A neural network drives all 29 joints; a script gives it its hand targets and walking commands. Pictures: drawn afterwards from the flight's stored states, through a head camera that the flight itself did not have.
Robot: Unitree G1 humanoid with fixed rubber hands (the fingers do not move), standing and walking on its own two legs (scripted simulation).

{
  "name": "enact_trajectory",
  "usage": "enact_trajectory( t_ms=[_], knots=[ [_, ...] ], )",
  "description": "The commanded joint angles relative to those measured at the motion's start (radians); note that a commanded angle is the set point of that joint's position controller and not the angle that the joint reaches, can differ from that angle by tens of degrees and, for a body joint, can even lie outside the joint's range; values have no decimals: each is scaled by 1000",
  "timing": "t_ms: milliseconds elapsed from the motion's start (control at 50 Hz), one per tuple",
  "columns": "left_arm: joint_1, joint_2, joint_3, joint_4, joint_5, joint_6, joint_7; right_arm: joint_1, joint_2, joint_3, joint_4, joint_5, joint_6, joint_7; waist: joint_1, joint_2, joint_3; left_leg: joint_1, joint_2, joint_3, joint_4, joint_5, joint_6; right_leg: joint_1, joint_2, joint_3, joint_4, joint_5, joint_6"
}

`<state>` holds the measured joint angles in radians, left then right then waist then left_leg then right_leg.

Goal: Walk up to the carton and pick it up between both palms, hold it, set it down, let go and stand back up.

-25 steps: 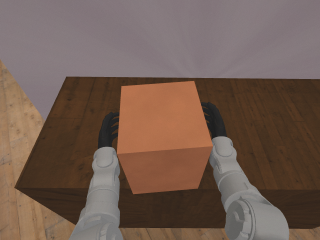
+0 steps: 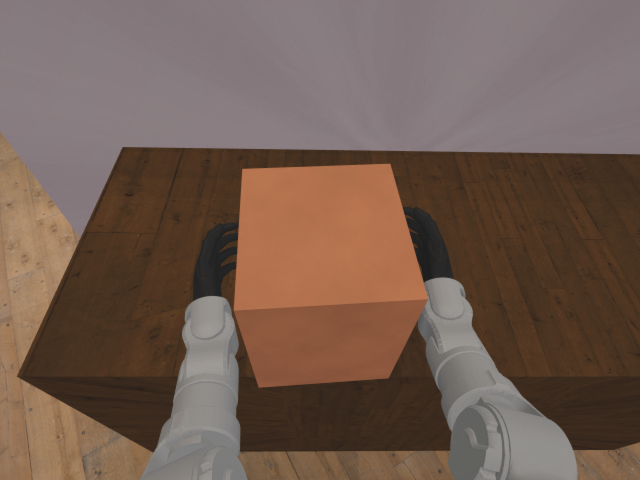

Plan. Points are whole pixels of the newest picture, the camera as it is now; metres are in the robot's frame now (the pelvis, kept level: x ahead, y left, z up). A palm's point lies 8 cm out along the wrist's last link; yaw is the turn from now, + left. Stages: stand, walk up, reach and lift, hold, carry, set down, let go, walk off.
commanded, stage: set down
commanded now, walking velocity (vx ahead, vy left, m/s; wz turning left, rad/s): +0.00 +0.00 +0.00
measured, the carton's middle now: (321, 281) +0.40 +0.04 -0.01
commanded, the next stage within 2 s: none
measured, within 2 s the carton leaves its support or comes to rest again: neither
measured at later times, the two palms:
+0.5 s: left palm (210, 287) +0.35 +0.18 +0.03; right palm (432, 268) +0.40 -0.11 +0.04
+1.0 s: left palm (176, 285) +0.36 +0.23 +0.02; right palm (445, 252) +0.43 -0.13 +0.03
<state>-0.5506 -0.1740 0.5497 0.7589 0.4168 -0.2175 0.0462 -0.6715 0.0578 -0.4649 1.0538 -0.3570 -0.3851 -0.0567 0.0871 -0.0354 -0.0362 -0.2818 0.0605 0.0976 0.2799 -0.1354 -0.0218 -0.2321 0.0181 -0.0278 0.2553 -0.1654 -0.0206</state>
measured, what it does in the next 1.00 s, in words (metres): stands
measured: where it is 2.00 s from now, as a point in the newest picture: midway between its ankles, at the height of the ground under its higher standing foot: outside the picture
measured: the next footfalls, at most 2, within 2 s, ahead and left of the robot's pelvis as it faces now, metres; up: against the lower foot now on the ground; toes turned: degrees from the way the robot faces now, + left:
none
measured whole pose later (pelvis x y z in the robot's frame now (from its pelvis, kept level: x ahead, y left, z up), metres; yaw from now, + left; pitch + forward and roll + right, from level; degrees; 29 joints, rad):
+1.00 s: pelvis -0.01 +0.01 -0.02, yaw +0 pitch +18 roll -2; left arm -0.68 0.10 0.13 1.16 -0.10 -0.34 0.14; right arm -0.88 -0.24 0.15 1.42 0.35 -0.38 -0.04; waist 0.14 0.02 -0.25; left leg -0.66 0.08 0.04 0.60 -0.26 -0.03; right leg -0.57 0.04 -0.04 0.51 -0.26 -0.01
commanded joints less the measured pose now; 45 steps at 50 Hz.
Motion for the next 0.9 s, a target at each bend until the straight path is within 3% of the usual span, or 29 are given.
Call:
enact_trajectory(
  t_ms=[0,260,400,440,500,540,600,660,780,840,880],
  knots=[
    [-387,-392,-256,19,49,-32,-64,-382,508,245,45,-81,-11,120,40,5,-311,63,-46,65,26,292,30,200,-1,-13,25,239,20],
    [-344,-357,-229,41,61,-54,-63,-345,479,238,55,-85,-14,118,36,4,-315,35,-48,59,41,300,34,204,-6,-6,42,270,17],
    [-314,-222,-175,41,55,-59,-25,-331,315,222,51,-34,-3,93,50,2,-308,36,-52,63,43,294,33,195,-1,4,41,231,19],
    [-300,-71,-138,42,26,-62,10,-330,134,210,53,36,2,63,59,7,-325,26,-55,65,60,316,27,191,3,20,53,250,17],
    [-337,110,-183,48,-105,-68,83,-411,-83,331,77,256,8,2,85,25,-370,-18,-49,51,99,334,15,174,17,49,82,262,9],
    [-383,157,-237,63,-203,-76,118,-480,-143,422,84,391,8,-22,90,35,-436,-42,-45,37,143,339,3,127,24,55,109,251,7],
    [-435,202,-295,90,-310,-116,150,-526,-217,494,93,513,0,-37,71,40,-608,-27,-40,24,222,372,-22,45,35,48,153,258,2],
    [-470,245,-338,143,-382,-163,153,-561,-278,511,85,557,-18,-42,45,32,-766,-20,-39,10,296,410,-40,-23,40,37,198,299,7],
    [-500,305,-387,284,-456,-207,109,-597,-370,543,213,623,-43,-23,16,23,-731,-30,-36,-22,360,449,-66,-141,47,9,250,339,13],
    [-526,331,-416,251,-489,-209,106,-614,-425,567,231,672,-58,0,24,55,-765,29,-28,-35,393,533,-92,-201,63,-11,266,367,10],
    [-509,352,-428,238,-507,-188,98,-624,-452,600,217,710,-55,13,27,40,-762,50,-31,-31,405,563,-95,-195,67,-12,264,409,15]
  ],
)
